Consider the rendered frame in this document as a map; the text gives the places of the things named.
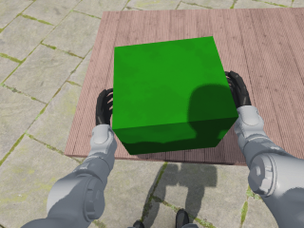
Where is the left robot upper arm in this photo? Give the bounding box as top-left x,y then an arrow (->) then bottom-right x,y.
20,176 -> 105,228

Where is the left robot hand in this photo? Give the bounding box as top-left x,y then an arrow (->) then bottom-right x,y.
95,88 -> 113,126

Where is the robot left forearm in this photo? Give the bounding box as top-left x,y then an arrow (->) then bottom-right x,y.
47,123 -> 118,213

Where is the robot right foot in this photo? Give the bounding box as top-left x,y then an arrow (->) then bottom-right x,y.
175,210 -> 189,228

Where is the robot right forearm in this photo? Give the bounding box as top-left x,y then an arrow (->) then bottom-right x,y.
234,105 -> 296,170

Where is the right robot hand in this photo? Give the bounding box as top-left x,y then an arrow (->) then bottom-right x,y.
224,70 -> 252,108

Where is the table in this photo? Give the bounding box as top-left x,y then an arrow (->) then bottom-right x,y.
64,8 -> 304,166

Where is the carton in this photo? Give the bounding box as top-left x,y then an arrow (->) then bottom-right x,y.
112,36 -> 239,156

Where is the right robot upper arm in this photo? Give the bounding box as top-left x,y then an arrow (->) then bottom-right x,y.
247,153 -> 304,228

